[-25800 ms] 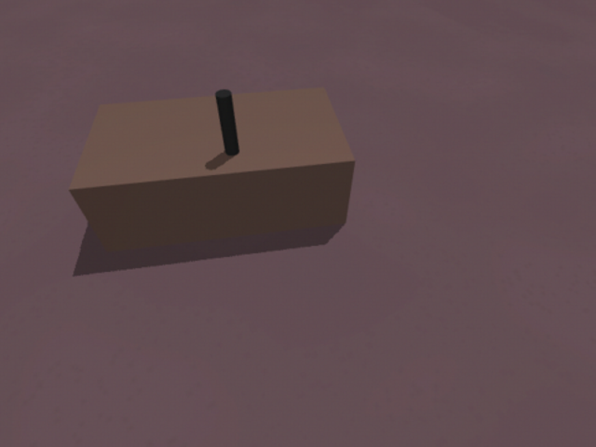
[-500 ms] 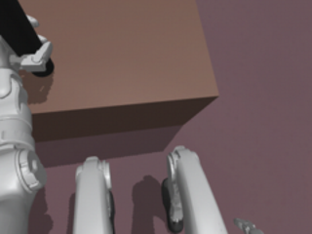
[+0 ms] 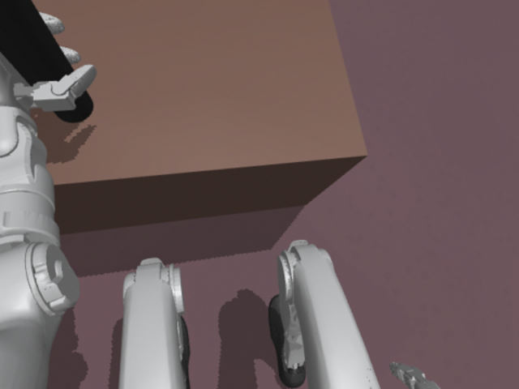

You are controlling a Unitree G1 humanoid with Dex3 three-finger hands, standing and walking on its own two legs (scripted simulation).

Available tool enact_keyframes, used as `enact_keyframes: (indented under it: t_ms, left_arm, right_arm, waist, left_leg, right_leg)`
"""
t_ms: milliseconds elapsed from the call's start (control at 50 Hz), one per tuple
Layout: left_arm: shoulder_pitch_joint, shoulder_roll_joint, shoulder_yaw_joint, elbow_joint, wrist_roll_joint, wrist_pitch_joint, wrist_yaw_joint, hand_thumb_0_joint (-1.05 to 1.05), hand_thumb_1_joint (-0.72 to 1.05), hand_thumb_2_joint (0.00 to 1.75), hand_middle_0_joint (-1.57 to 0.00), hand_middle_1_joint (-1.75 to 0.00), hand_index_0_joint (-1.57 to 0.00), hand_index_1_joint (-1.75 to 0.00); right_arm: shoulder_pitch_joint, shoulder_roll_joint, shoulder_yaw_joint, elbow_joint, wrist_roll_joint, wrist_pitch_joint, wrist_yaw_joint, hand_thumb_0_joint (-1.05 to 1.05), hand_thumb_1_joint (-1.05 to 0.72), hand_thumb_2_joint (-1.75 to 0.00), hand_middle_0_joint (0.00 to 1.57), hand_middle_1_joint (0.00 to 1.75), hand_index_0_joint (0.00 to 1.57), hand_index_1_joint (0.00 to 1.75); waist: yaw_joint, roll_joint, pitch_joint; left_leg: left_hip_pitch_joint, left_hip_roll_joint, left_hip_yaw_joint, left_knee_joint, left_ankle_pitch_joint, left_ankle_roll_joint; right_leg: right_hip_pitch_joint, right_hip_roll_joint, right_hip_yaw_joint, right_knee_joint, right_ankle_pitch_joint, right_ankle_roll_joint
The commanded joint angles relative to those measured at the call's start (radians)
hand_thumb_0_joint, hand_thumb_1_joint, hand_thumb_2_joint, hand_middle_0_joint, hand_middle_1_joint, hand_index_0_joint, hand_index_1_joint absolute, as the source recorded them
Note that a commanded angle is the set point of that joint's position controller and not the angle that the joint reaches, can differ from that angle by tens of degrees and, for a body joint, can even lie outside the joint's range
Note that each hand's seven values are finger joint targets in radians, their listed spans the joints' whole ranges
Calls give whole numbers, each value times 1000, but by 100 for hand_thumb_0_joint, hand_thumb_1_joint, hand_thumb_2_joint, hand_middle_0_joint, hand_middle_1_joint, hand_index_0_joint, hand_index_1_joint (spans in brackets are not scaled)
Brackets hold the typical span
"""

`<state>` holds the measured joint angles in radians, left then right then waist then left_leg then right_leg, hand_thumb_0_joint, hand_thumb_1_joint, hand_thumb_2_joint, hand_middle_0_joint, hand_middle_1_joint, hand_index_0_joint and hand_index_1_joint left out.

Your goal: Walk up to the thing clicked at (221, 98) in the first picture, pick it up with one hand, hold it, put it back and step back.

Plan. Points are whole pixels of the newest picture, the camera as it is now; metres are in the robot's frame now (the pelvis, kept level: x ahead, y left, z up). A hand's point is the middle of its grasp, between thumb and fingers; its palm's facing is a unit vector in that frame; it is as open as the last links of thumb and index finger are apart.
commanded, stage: open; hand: left
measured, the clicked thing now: (33, 52) +0.55 +0.23 +0.04
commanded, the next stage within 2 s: withdraw in 0.24 s
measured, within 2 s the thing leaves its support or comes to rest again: neither
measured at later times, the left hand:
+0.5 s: hand (41, 58) +0.55 +0.23 +0.03, palm faces +0.23 -0.97 -0.01, open 16.5 cm
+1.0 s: hand out of the picture +0.53 +0.30 +0.16, palm faces +0.23 -0.95 -0.21, open 17.4 cm
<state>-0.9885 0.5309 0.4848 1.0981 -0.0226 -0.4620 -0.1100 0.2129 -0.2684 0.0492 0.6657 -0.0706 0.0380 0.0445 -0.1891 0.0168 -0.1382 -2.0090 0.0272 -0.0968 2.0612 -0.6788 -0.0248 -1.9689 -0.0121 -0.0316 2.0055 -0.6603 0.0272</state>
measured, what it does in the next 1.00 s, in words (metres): rises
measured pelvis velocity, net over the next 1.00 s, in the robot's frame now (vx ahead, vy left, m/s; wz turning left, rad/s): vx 0.02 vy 0.00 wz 0.01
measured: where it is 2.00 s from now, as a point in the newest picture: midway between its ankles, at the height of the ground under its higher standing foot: (234, 367)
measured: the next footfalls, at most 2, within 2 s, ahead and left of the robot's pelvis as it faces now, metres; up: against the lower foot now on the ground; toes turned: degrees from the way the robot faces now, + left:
none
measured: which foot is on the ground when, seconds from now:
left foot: down 0.00-1.00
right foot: down 0.00-1.00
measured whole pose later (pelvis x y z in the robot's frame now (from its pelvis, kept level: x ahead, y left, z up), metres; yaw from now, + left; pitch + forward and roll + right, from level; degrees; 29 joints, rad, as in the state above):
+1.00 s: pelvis +0.02 +0.00 +0.15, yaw +1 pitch +29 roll -5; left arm -0.88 0.66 0.45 1.08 0.06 -0.13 -0.13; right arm 0.26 -0.28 0.03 0.64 0.01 0.08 -0.01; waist -0.16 0.02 -0.13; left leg -1.48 0.06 -0.08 1.57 -0.60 -0.02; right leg -1.44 0.00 -0.05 1.50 -0.56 0.02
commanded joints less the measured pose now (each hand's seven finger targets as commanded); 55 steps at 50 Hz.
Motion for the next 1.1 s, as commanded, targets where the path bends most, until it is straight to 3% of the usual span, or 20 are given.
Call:
enact_keyframes:
  t_ms: [0,60,120,180,340,500,580,680,720,760,800,820,840,880,920,940,960,980,1020,1080]
  left_arm:
    - [-419,228,3,-238,-12,-72,5,0,-28,36,-74,-59,-75,-57]
    - [-420,224,-3,-224,-19,-65,1,0,-34,29,-64,-49,-65,-48]
    - [-397,217,-8,-174,-17,-63,4,0,-42,21,-55,-39,-56,-39]
    - [-426,244,6,-231,-15,-68,6,0,-46,14,-46,-30,-46,-29]
    - [-413,243,14,-198,-18,-64,6,0,-58,6,-18,-11,-18,-10]
    - [-504,450,107,-347,1,-42,17,0,-59,6,-9,-5,-9,-5]
    - [-479,492,112,-348,-7,24,2,0,-61,6,-8,-6,-9,-6]
    - [-329,425,53,-198,-20,122,-69,0,-59,3,-5,-4,-7,-3]
    - [-355,400,23,-256,-40,141,-97,0,-59,1,-6,-5,-8,-2]
    - [-323,401,33,-263,-68,159,-114,0,-59,0,-6,-4,-9,-2]
    - [-267,300,-11,-214,-97,165,-138,0,-57,0,-5,-4,-8,0]
    - [-265,300,-8,-205,-99,161,-142,0,-49,6,-3,-3,-3,-2]
    - [-238,539,29,-218,74,220,-82,0,-45,5,-5,-3,-6,-2]
    - [-266,402,-35,-208,53,261,-23,0,-44,5,-5,-3,-5,-2]
    - [-205,458,6,-216,76,284,9,0,-48,4,-7,-2,-7,-2]
    - [-241,507,19,-249,91,287,31,0,-48,5,-7,-3,-7,-2]
    - [-228,586,72,-237,106,295,53,0,-49,5,-8,-3,-8,-3]
    - [-246,621,72,-259,119,298,69,0,-49,5,-8,-4,-8,-3]
    - [-227,589,59,-239,123,307,99,0,-61,1,-4,-4,-4,-4]
    - [-213,457,-31,-169,125,318,134,0,-61,2,-4,-4,-4,-4]
  right_arm:
    - [211,-209,-75,-24,-7,-5,-16,0,-92,-89,20,30,20,30]
    - [210,-208,-70,-20,-5,-7,-18,0,-92,-90,20,30,20,30]
    - [198,-206,-73,-16,-4,-7,-19,0,-92,-90,20,30,20,30]
    - [202,-210,-72,-26,-3,-4,-20,0,-92,-90,20,30,20,30]
    - [203,-208,-72,-18,-3,-4,-21,0,-91,-90,20,30,20,30]
    - [233,-220,-74,-28,2,16,-31,0,-91,-90,20,30,20,30]
    - [239,-214,-73,-38,21,29,-49,0,-92,-90,20,30,20,30]
    - [231,-227,-79,-28,46,23,-68,0,-91,-90,20,30,20,30]
    - [230,-221,-76,-40,54,11,-74,0,-90,-90,20,30,20,30]
    - [240,-217,-78,-20,62,6,-79,0,-90,-90,20,30,20,30]
    - [226,-207,-72,-21,69,-12,-81,0,-88,-89,20,30,20,30]
    - [228,-209,-74,-16,70,-20,-82,0,-80,-88,20,30,20,30]
    - [223,-226,-91,-52,64,7,-79,0,-85,-89,20,30,20,30]
    - [222,-203,-85,-72,75,22,-75,0,-85,-89,20,30,20,30]
    - [231,-198,-85,-74,80,32,-74,0,-89,-90,20,30,20,30]
    - [235,-188,-80,-66,80,35,-72,0,-88,-90,20,30,20,30]
    - [249,-197,-87,-52,82,41,-74,0,-90,-91,20,30,20,30]
    - [247,-195,-85,-56,80,46,-78,0,-91,-91,20,30,20,30]
    - [237,-178,-76,-60,81,49,-82,0,-90,-90,20,30,20,30]
    - [240,-172,-75,-44,75,34,-86,0,-89,-90,20,30,20,30]
  waist:
    - [-6,201,-705]
    - [-15,202,-687]
    - [-22,161,-622]
    - [0,207,-673]
    - [-10,172,-652]
    - [28,249,-823]
    - [13,226,-819]
    - [1,197,-692]
    - [-3,213,-687]
    - [14,186,-650]
    - [0,154,-539]
    - [-4,153,-516]
    - [63,207,-612]
    - [25,162,-568]
    - [50,147,-558]
    - [57,180,-554]
    - [77,185,-579]
    - [73,207,-586]
    - [66,224,-565]
    - [41,268,-471]
  left_leg:
    - [498,-1,47,-241,226,42]
    - [473,-4,49,-234,228,43]
    - [419,-3,49,-240,125,47]
    - [477,-2,42,-256,163,38]
    - [430,-6,54,-235,170,46]
    - [563,-1,52,-278,240,42]
    - [573,-2,53,-344,207,49]
    - [683,12,27,-447,201,49]
    - [738,17,23,-475,249,47]
    - [765,20,25,-504,276,50]
    - [765,25,11,-536,269,46]
    - [774,26,7,-542,273,47]
    - [927,17,8,-628,341,37]
    - [956,20,12,-671,365,40]
    - [972,18,15,-731,352,39]
    - [991,17,18,-756,339,37]
    - [1050,20,15,-779,360,38]
    - [1067,17,24,-802,349,40]
    - [1132,18,26,-850,369,38]
    - [1262,24,20,-922,417,23]
  right_leg:
    - [376,21,-39,-223,232,-68]
    - [381,20,-37,-220,237,-67]
    - [351,23,-37,-241,152,-62]
    - [342,20,-40,-225,178,-70]
    - [371,20,-34,-230,192,-63]
    - [473,20,-19,-258,239,-66]
    - [582,22,-2,-352,226,-58]
    - [578,23,-18,-449,209,-62]
    - [610,23,-23,-478,248,-62]
    - [657,28,-25,-521,270,-59]
    - [616,28,-35,-542,263,-62]
    - [603,27,-33,-552,266,-63]
    - [705,25,-20,-609,302,-73]
    - [770,31,-20,-675,336,-65]
    - [855,35,-17,-721,342,-60]
    - [876,37,-14,-742,328,-59]
    - [902,37,-14,-763,336,-59]
    - [937,36,-10,-791,329,-58]
    - [976,36,-8,-832,346,-58]
    - [939,36,-21,-903,344,-66]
